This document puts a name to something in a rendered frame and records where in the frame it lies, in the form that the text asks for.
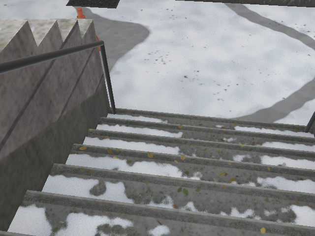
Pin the stairs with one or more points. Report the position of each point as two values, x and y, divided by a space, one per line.
149 173

